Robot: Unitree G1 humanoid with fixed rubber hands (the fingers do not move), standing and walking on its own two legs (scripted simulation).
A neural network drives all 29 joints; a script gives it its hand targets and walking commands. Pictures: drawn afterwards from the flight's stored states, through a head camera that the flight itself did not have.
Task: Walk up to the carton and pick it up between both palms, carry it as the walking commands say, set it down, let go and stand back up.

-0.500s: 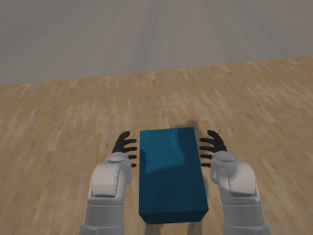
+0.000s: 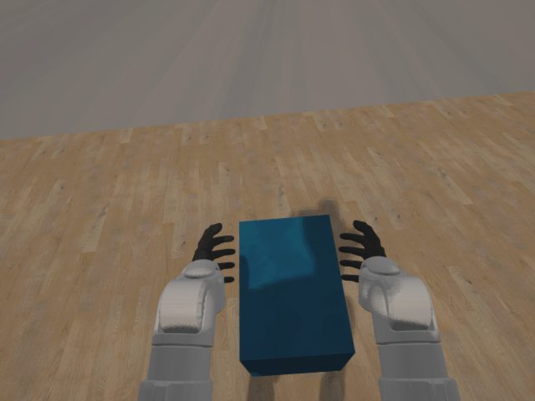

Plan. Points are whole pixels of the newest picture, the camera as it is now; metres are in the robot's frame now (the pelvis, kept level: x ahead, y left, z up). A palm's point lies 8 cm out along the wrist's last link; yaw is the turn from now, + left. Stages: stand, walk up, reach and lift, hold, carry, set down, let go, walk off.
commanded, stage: carry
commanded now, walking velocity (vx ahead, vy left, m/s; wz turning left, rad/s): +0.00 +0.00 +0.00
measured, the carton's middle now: (290, 296) +0.32 +0.00 -0.02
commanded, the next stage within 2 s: hold in 0.64 s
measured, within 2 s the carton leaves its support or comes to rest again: neither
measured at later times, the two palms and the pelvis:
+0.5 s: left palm (202, 285) +0.29 +0.13 +0.07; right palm (368, 281) +0.29 -0.11 +0.07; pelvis +0.00 +0.01 +0.00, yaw +0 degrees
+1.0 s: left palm (169, 309) +0.25 +0.17 +0.06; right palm (343, 303) +0.27 -0.08 +0.05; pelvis -0.02 +0.03 +0.01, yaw -10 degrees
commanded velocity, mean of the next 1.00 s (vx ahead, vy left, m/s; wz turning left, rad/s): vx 0.00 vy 0.00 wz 0.00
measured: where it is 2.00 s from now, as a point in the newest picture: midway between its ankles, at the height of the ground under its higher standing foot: outside the picture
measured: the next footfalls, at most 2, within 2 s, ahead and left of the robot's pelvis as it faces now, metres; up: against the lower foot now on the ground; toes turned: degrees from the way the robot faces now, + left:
none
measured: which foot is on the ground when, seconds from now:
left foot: down 0.00-1.00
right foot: down 0.00-1.00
